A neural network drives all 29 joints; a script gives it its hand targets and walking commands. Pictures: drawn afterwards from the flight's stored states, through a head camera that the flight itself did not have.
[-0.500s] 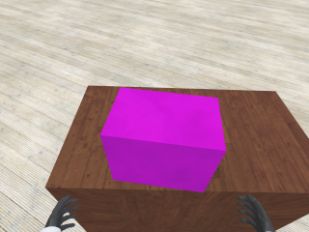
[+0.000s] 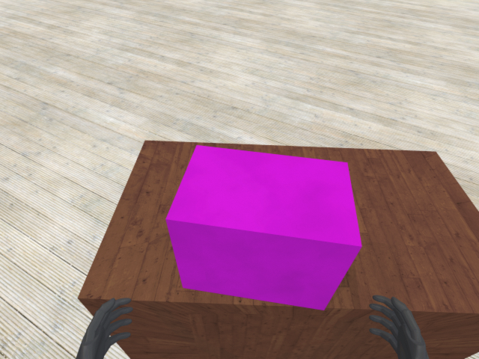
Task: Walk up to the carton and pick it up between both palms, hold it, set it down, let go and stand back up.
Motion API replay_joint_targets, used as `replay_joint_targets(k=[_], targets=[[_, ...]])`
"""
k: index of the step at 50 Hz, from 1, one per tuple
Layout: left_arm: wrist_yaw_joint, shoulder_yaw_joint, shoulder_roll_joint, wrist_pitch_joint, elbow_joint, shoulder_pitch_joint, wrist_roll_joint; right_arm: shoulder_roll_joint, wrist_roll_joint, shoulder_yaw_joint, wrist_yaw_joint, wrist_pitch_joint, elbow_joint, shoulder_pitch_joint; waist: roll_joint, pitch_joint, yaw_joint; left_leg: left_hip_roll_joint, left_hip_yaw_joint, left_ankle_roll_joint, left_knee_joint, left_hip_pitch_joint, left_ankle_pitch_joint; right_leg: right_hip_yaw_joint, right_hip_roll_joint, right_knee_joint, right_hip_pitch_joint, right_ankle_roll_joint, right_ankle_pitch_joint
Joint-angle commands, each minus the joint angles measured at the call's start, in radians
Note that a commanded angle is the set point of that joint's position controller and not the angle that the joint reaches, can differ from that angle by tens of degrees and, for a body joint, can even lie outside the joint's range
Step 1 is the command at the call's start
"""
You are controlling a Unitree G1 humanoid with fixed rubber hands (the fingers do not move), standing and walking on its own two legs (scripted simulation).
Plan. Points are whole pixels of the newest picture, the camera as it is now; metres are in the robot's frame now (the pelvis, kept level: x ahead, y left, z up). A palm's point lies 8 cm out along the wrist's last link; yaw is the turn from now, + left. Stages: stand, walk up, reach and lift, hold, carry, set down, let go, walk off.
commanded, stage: reach and lift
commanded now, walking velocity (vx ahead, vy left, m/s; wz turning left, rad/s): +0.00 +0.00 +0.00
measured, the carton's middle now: (260, 228) +0.37 -0.03 +0.00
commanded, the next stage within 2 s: none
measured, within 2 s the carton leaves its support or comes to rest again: neither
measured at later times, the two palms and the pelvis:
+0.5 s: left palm (105, 336) +0.17 +0.22 -0.02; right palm (406, 343) +0.16 -0.25 -0.02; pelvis +0.01 +0.00 +0.00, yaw +1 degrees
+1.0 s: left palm (112, 269) +0.25 +0.22 +0.04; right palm (420, 295) +0.22 -0.27 +0.04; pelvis +0.02 +0.00 +0.00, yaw +0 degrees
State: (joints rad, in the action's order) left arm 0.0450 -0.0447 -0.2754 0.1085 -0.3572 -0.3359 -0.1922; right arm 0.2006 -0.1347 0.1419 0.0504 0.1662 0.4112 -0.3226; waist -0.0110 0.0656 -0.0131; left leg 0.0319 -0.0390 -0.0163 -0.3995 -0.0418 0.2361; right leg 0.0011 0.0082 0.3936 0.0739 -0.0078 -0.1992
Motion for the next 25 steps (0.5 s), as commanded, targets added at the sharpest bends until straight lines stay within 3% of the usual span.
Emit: replay_joint_targets(k=[1, 2, 3, 4, 7, 11, 12, 13, 14, 17, 19, 20, 22, 24, 25], targets=[[0.002, 0.026, -0.150, 0.130, 0.168, 0.051, -0.034, 0.139, -0.044, 0.040, -0.013, 0.088, -0.162, 0.031, 0.025, -0.039, 0.006, -0.039, -0.005, -0.033, 0.084, -0.075, -0.157, 0.017, -0.030, -0.083, 0.009, 0.041, 0.079], [-0.006, 0.012, -0.148, 0.138, 0.151, 0.041, -0.041, 0.135, -0.056, 0.030, -0.017, 0.097, -0.164, 0.037, 0.037, -0.033, 0.002, -0.040, -0.009, -0.035, 0.074, -0.076, -0.168, 0.024, -0.026, -0.089, 0.006, 0.044, 0.071], [-0.012, 0.017, -0.158, 0.150, 0.144, 0.059, -0.054, 0.155, -0.054, 0.039, -0.018, 0.099, -0.162, 0.044, 0.004, -0.032, 0.022, -0.038, 0.016, -0.035, 0.076, -0.070, -0.166, 0.007, -0.036, -0.086, 0.006, 0.035, 0.082], [-0.016, 0.013, -0.144, 0.165, 0.140, 0.033, -0.062, 0.140, -0.064, 0.028, -0.022, 0.108, -0.147, 0.037, -0.012, -0.016, 0.016, -0.032, 0.017, -0.030, 0.070, -0.068, -0.188, 0.013, -0.034, -0.090, 0.006, 0.041, 0.091], [-0.027, 0.010, -0.163, 0.206, 0.130, 0.040, -0.068, 0.125, -0.103, 0.015, -0.030, 0.126, -0.178, 0.031, 0.004, 0.001, 0.001, -0.041, 0.016, -0.028, 0.066, -0.080, -0.166, 0.024, -0.034, -0.093, 0.026, 0.034, 0.076], [-0.026, -0.017, -0.143, 0.255, 0.127, 0.032, -0.091, 0.126, -0.124, -0.011, -0.031, 0.163, -0.166, 0.027, 0.002, -0.011, 0.024, -0.040, 0.030, -0.035, 0.048, -0.070, -0.228, 0.022, -0.035, -0.085, 0.011, 0.046, 0.119], [-0.026, -0.009, -0.163, 0.265, 0.118, 0.021, -0.081, 0.131, -0.130, -0.017, -0.032, 0.169, -0.161, 0.023, 0.027, -0.004, 0.020, -0.046, 0.029, -0.033, 0.043, -0.066, -0.220, 0.029, -0.033, -0.085, 0.020, 0.041, 0.112], [-0.025, -0.025, -0.144, 0.274, 0.146, 0.001, -0.084, 0.125, -0.126, -0.016, -0.034, 0.169, -0.140, -0.007, 0.013, 0.003, 0.019, -0.039, 0.033, -0.034, 0.051, -0.069, -0.219, 0.022, -0.036, -0.087, 0.023, 0.045, 0.103], [-0.021, -0.034, -0.144, 0.281, 0.152, 0.018, -0.091, 0.132, -0.133, -0.006, -0.034, 0.181, -0.165, 0.004, 0.035, -0.017, 0.032, -0.032, 0.042, -0.040, 0.050, -0.070, -0.223, 0.022, -0.039, -0.086, 0.018, 0.045, 0.116], [-0.014, -0.038, -0.145, 0.293, 0.161, 0.036, -0.089, 0.140, -0.144, -0.020, -0.029, 0.195, -0.172, 0.031, 0.042, -0.004, 0.026, -0.028, 0.041, -0.040, 0.044, -0.076, -0.236, 0.029, -0.042, -0.084, 0.014, 0.052, 0.112], [-0.015, -0.043, -0.158, 0.287, 0.149, 0.062, -0.091, 0.149, -0.137, -0.004, -0.033, 0.185, -0.160, 0.038, 0.033, 0.003, 0.046, -0.030, 0.042, -0.040, 0.056, -0.079, -0.191, 0.017, -0.042, -0.089, 0.020, 0.044, 0.090], [-0.011, -0.042, -0.165, 0.280, 0.158, 0.085, -0.095, 0.149, -0.142, -0.011, -0.034, 0.179, -0.175, 0.057, 0.055, -0.006, 0.035, -0.034, 0.037, -0.041, 0.056, -0.103, -0.183, 0.023, -0.038, -0.090, 0.011, 0.044, 0.087], [-0.008, -0.039, -0.165, 0.265, 0.163, 0.086, -0.099, 0.165, -0.146, -0.005, -0.035, 0.169, -0.217, 0.088, 0.025, -0.016, 0.037, -0.031, 0.042, -0.034, 0.063, -0.094, -0.157, 0.024, -0.041, -0.090, 0.015, 0.041, 0.084], [-0.002, -0.027, -0.159, 0.258, 0.212, 0.113, -0.098, 0.152, -0.139, -0.014, -0.036, 0.151, -0.215, 0.096, 0.040, -0.044, 0.030, -0.042, 0.033, -0.037, 0.063, -0.085, -0.173, 0.025, -0.037, -0.084, -0.012, 0.040, 0.112], [0.001, -0.026, -0.166, 0.240, 0.184, 0.130, -0.106, 0.163, -0.146, -0.013, -0.037, 0.135, -0.220, 0.120, 0.045, -0.042, 0.027, -0.034, 0.037, -0.034, 0.067, -0.100, -0.141, 0.036, -0.032, -0.089, -0.005, 0.043, 0.082]])
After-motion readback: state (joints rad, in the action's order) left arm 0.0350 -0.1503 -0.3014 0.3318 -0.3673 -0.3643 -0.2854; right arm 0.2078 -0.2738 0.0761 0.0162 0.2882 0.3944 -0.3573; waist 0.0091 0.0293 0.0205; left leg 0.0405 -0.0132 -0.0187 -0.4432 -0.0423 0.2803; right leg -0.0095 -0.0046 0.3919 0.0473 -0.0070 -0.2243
